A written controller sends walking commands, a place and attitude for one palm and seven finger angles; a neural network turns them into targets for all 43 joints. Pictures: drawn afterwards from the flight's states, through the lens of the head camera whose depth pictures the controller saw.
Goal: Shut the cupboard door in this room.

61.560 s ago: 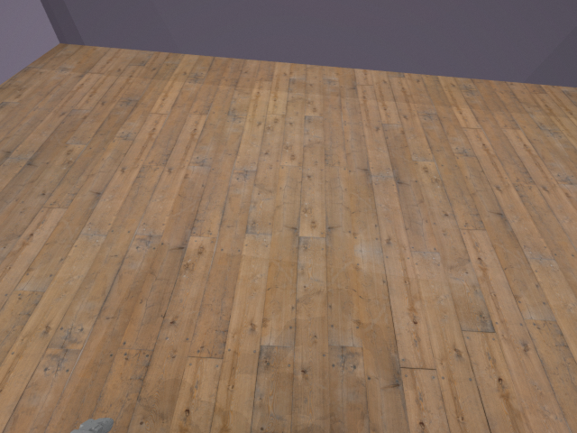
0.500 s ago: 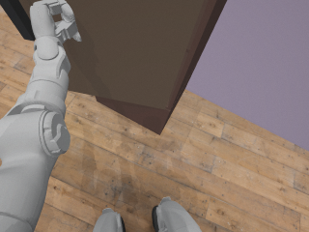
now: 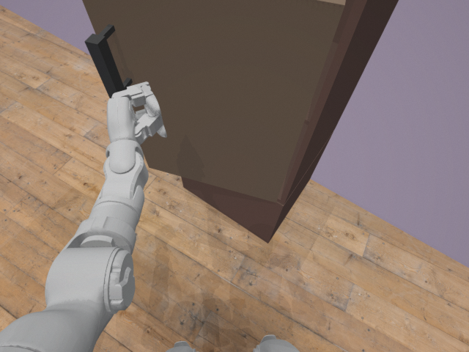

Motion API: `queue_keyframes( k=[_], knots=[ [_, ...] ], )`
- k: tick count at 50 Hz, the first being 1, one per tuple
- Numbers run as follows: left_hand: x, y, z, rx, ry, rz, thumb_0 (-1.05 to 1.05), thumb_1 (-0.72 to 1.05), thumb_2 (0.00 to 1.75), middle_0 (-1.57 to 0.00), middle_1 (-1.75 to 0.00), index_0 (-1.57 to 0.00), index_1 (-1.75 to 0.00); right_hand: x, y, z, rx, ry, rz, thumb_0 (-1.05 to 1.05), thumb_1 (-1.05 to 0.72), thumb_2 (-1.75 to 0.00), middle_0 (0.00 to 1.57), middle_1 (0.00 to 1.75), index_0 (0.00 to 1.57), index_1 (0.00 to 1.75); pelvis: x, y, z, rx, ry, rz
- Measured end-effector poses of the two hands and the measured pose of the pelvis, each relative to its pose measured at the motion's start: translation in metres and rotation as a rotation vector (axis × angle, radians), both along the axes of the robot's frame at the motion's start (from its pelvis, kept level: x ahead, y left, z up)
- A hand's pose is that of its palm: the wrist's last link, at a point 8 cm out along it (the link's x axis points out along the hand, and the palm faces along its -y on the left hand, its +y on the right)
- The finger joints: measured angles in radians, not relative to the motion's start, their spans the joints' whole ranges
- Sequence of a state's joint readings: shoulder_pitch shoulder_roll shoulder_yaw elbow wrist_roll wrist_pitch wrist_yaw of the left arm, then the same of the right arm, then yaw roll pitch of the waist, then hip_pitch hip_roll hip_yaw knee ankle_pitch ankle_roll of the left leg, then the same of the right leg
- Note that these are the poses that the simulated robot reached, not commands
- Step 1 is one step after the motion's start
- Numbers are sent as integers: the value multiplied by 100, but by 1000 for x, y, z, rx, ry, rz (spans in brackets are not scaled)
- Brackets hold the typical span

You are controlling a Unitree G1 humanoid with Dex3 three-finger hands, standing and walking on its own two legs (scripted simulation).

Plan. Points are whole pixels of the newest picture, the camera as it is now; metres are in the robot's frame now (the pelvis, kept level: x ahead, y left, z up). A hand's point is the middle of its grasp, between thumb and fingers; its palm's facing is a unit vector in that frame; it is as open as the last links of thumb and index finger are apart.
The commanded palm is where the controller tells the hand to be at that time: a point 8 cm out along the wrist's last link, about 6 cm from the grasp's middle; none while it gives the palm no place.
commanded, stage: pull the fist back off the door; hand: left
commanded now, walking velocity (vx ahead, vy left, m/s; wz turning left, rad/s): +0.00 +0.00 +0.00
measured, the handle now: (114, 64) +0.64 +0.20 +0.10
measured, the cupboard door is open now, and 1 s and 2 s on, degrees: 18 18 18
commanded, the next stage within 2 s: draw the hand back to the body in 0.06 s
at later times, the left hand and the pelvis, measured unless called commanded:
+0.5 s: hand (134, 141) +0.42 +0.13 +0.12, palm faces +0.14 -0.99 -0.01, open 3.1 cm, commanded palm +0.37 +0.18 +0.13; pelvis -0.02 +0.00 +0.01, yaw -1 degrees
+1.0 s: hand (32, 231) +0.27 +0.21 +0.16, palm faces +0.28 -0.93 -0.25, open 3.5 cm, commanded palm +0.22 +0.25 +0.18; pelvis -0.01 +0.00 +0.05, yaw +1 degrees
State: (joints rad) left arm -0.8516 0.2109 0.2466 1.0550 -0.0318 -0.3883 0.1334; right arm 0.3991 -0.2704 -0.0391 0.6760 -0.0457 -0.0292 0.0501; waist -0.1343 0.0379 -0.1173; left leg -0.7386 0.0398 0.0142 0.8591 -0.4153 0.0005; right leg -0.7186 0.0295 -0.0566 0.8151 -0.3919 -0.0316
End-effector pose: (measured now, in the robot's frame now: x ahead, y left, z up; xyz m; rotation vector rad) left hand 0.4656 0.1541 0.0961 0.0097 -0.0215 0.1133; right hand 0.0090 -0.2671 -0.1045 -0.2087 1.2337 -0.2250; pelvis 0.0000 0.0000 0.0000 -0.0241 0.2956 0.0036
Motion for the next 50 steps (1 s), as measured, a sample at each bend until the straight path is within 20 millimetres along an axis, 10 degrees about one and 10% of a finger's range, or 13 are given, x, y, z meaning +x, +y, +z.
queue_keyframes(
  k=[9, 16, 26, 42, 50],
  knots=[
    [-15, -9, 8, -4, 21, 9, 2, 90, 90, -130, -150, -130, -150, 35, 12, -3, 18, -132, 53, 1, -90, -90, 20, 30, 20, 30, -14, -1, -1, 8, -37, 12],
    [-20, -1, 16, 8, -10, 11, 2, 90, 90, -130, -150, -130, -150, 16, 19, -8, 48, -118, 27, 1, -90, -90, 21, 30, 20, 30, -20, -1, 0, 15, -40, -7],
    [-79, 31, 26, 6, -24, 31, 2, 90, 90, -130, -150, -130, -150, 6, 15, 4, 49, -126, -21, 1, -90, -90, 21, 30, 20, 30, -15, -3, 16, 16, -137, -22],
    [-189, 74, 65, 204, -45, 65, 2, 90, 90, -115, -134, -115, -134, 145, 29, 65, 32, -522, 117, 2, -90, -90, 20, 30, 20, 30, -15, -2, 37, 26, -305, 4],
    [-234, 100, 78, 261, -41, 168, 2, 89, 90, -95, -112, -96, -113, 183, 57, 84, 68, -587, 213, 1, -90, -90, 20, 30, 20, 30, -8, -1, 45, 27, -352, 18]
  ],
)
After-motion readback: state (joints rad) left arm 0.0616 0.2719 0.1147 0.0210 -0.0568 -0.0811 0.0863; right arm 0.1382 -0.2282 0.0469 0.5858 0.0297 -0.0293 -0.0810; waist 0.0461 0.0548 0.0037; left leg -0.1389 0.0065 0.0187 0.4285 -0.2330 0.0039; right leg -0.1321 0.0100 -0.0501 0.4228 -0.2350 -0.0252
